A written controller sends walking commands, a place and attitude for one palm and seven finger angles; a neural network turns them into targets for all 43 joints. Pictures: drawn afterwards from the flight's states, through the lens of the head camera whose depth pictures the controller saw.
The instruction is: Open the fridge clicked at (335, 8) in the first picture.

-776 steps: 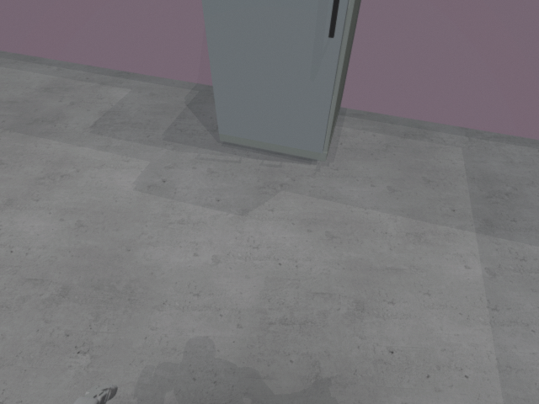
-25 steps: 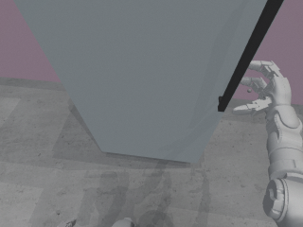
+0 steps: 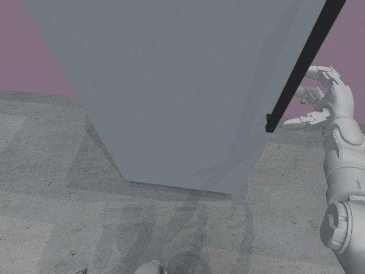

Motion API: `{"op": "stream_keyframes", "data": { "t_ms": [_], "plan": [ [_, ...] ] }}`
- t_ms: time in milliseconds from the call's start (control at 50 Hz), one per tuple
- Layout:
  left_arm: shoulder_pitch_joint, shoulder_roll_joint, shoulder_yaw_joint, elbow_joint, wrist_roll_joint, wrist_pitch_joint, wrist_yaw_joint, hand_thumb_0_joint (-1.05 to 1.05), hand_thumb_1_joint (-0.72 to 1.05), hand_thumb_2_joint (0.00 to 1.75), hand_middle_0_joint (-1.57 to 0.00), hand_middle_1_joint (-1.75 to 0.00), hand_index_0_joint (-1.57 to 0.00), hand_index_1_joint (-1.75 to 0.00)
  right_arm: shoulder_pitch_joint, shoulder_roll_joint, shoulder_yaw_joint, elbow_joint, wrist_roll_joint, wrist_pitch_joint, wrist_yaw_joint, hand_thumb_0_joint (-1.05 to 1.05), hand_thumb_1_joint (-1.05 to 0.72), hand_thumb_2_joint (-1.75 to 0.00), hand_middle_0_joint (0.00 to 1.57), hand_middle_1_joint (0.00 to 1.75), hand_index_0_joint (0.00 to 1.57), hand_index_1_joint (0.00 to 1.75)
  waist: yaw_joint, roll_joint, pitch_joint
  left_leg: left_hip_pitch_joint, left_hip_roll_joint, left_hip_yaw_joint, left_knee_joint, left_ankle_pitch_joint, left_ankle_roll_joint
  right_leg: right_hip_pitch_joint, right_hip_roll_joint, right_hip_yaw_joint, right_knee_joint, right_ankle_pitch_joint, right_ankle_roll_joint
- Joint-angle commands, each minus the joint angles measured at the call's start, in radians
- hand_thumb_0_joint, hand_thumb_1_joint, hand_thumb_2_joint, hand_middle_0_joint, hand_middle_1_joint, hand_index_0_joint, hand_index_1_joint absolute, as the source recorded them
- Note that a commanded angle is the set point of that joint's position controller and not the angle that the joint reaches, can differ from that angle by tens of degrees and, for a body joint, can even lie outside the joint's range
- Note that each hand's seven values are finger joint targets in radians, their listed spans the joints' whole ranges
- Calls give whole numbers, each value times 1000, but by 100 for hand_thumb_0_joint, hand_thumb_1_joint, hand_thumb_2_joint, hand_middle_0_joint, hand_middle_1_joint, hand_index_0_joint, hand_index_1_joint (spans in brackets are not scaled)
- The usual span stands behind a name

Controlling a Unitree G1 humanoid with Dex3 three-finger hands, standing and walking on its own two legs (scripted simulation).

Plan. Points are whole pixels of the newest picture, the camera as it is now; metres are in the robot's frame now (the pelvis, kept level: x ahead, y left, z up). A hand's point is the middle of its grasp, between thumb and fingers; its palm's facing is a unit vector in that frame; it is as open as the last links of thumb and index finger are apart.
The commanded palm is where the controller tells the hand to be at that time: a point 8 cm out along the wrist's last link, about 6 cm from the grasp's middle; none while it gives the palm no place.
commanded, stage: feel for the door with the fingertips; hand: right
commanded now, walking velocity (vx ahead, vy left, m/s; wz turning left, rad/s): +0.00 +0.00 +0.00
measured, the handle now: (303, 54) +0.52 -0.16 +0.20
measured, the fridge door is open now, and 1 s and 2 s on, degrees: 0 0 0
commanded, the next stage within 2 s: slide the fingers in behind the handle in 0.02 s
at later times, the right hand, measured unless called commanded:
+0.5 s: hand (300, 101) +0.47 -0.17 +0.12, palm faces -0.01 +1.00 +0.01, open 13.9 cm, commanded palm +0.45 -0.23 +0.12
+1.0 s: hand (296, 103) +0.47 -0.17 +0.12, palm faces +0.00 +1.00 +0.01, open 13.9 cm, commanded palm +0.44 -0.21 +0.12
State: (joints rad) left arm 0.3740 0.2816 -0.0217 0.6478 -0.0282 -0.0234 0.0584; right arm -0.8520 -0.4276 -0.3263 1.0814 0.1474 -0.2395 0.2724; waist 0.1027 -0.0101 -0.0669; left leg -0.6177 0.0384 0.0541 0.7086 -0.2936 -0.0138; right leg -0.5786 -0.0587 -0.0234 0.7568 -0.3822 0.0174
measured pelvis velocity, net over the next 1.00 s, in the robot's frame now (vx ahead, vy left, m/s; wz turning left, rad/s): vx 0.01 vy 0.00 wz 0.01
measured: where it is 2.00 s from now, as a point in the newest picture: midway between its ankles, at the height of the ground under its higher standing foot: outside the picture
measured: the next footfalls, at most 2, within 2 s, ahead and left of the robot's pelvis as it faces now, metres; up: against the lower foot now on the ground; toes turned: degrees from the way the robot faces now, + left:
none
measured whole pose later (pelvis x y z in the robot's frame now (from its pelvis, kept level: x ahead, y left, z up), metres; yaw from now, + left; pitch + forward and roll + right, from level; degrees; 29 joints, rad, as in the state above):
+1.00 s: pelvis +0.01 +0.00 +0.00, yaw +1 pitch +11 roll +1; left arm 0.37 0.26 -0.02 0.63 -0.02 -0.01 0.04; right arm -0.77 -0.36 -0.31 0.99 0.14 -0.26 0.21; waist 0.09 -0.01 -0.09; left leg -0.60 0.03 0.04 0.71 -0.30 -0.01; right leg -0.55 -0.06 -0.03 0.75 -0.39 0.02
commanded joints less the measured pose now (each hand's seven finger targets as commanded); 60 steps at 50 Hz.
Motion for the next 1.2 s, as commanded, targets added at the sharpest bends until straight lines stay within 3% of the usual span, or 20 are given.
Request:
{"op": "stream_keyframes", "data": {
  "t_ms": [0, 60, 120, 200, 280, 340, 400, 480, 500, 600, 640, 680, 760, 820, 860, 920, 1020, 1080, 1140, 1180],
  "plan": [
    [107, 145, 50, -77, 4, -25, 13, 0, 90, 90, -20, -30, -20, -30, -529, -271, -56, -206, -6, -85, -31, 0, 50, -30, 30, 120, 30, 120, 26, -46, -367, 218, -49, -24, -50, 257, 24, 114, 49, 13, -88, 236, -37],
    [114, 143, 53, -84, 8, -26, 10, 0, 90, 90, -20, -30, -20, -30, -532, -274, -51, -223, -23, -107, -40, 0, 50, -30, 30, 120, 30, 120, 25, -44, -403, 238, -50, -24, -38, 282, 26, 120, 51, 13, -82, 265, -39],
    [111, 141, 52, -79, 7, -26, 6, 0, 90, 90, -20, -30, -20, -30, -547, -237, -22, -228, -23, -112, -35, 0, 50, -30, 30, 120, 30, 120, 30, -107, -415, 195, -51, -19, -39, 276, 29, 162, 47, 16, -78, 278, -30],
    [110, 147, 54, -86, 5, -24, 5, 0, 90, 90, -20, -30, -20, -30, -493, -233, -42, -203, 4, -103, -26, 0, 50, -30, 30, 120, 30, 120, 21, -38, -409, 226, -56, -16, -46, 269, 28, 136, 45, 13, -87, 252, -33],
    [106, 143, 54, -90, 6, -25, 2, 0, 90, 90, -20, -30, -20, -30, -491, -231, -37, -244, -2, -115, -28, 0, 50, -30, 30, 120, 30, 120, 10, -81, -405, 219, -55, -14, -43, 266, 33, 152, 44, 14, -91, 261, -30],
    [105, 142, 53, -92, 5, -25, 1, 0, 90, 90, -20, -30, -20, -30, -454, -202, -23, -224, 1, -107, -33, 0, 50, -30, 30, 120, 30, 120, 15, -32, -364, 209, -58, -11, -49, 246, 30, 130, 42, 14, -98, 237, -32],
    [101, 144, 54, -98, 3, -20, 2, 0, 90, 90, -20, -30, -20, -30, -430, -228, -53, -209, 6, -95, -37, 0, 50, -30, 30, 120, 30, 120, 8, -1, -358, 248, -54, -17, -52, 257, 26, 97, 45, 3, -105, 223, -35],
    [97, 141, 53, -104, 4, -20, 3, 0, 90, 90, -20, -30, -20, -30, -436, -236, -50, -229, -8, -94, -40, 0, 50, -30, 30, 120, 30, 120, 6, -11, -345, 236, -52, -20, -55, 239, 27, 94, 46, 1, -105, 207, -37],
    [90, 138, 52, -107, 2, -20, 3, 0, 90, 90, -20, -30, -20, -30, -447, -218, -29, -236, -12, -97, -41, 0, 50, -30, 30, 120, 30, 120, 10, -45, -338, 223, -51, -23, -57, 229, 28, 101, 47, -1, -104, 198, -36],
    [90, 133, 57, -103, 4, -28, 2, 0, 90, 90, -20, -30, -20, -30, -462, -191, -25, -311, 8, -121, -47, 0, 50, -30, 30, 120, 30, 120, 2, -78, -428, 243, -56, -18, -41, 294, 33, 176, 45, 8, -91, 283, -29],
    [90, 132, 56, -94, 2, -28, 1, 0, 90, 90, -20, -30, -20, -30, -452, -152, 3, -264, 10, -102, -47, 0, 50, -30, 30, 120, 30, 120, 16, -45, -379, 227, -56, -14, -50, 281, 29, 153, 44, 5, -94, 259, -30],
    [95, 137, 57, -89, 3, -26, 2, 0, 90, 90, -20, -30, -20, -30, -461, -174, -14, -240, 4, -90, -55, 0, 50, -30, 30, 120, 30, 120, 18, -20, -350, 228, -54, -14, -52, 268, 26, 121, 45, 5, -98, 236, -33],
    [90, 134, 58, -101, 8, -23, 0, 0, 90, 90, -20, -30, -20, -30, -446, -189, -28, -283, -6, -88, -70, 0, 50, -30, 30, 120, 30, 120, -3, -60, -395, 257, -50, -17, -42, 300, 32, 138, 52, 1, -94, 274, -34],
    [81, 128, 58, -107, 7, -22, -6, 0, 90, 90, -20, -30, -20, -30, -400, -165, -20, -305, 1, -97, -70, 0, 50, -30, 30, 120, 30, 120, -10, -54, -415, 270, -53, -17, -38, 348, 32, 158, 49, -4, -88, 320, -31],
    [84, 131, 60, -108, 8, -20, -6, 0, 90, 90, -20, -30, -20, -30, -392, -165, -22, -305, 7, -101, -69, 0, 50, -30, 30, 120, 30, 120, -6, -8, -400, 288, -55, -17, -40, 355, 31, 138, 48, -2, -89, 318, -34],
    [74, 129, 63, -113, 4, -18, -8, 0, 90, 90, -20, -30, -20, -30, -358, -153, -21, -323, 11, -94, -64, 0, 50, -30, 30, 120, 30, 120, -15, -22, -407, 300, -54, -20, -43, 369, 30, 147, 50, -11, -93, 316, -33],
    [65, 124, 63, -105, 1, -15, -8, 0, 90, 90, -20, -30, -20, -30, -416, -98, 40, -360, 8, -80, -68, 0, 50, -30, 30, 120, 30, 120, 7, -72, -364, 240, -54, -12, -51, 330, 33, 176, 46, -1, -96, 305, -29],
    [66, 123, 63, -102, 1, -20, -7, 0, 90, 90, -20, -30, -20, -30, -414, -79, 43, -369, 15, -80, -85, 0, 50, -30, 30, 120, 30, 120, 4, -48, -382, 238, -56, -6, -49, 327, 34, 198, 44, 9, -98, 324, -28],
    [66, 122, 58, -88, 5, -22, -7, 0, 90, 90, -20, -30, -20, -30, -439, -62, 47, -304, 14, -71, -104, 0, 50, -30, 30, 120, 30, 120, 13, -4, -332, 226, -55, -3, -57, 283, 30, 157, 48, 12, -106, 262, -28],
    [68, 126, 58, -86, 7, -22, -6, 0, 90, 90, -20, -30, -20, -30, -443, -108, 14, -284, -3, -78, -122, 0, 50, -30, 30, 120, 30, 120, 4, 17, -339, 241, -51, -9, -54, 267, 29, 133, 50, 12, -111, 239, -30]
  ]
}}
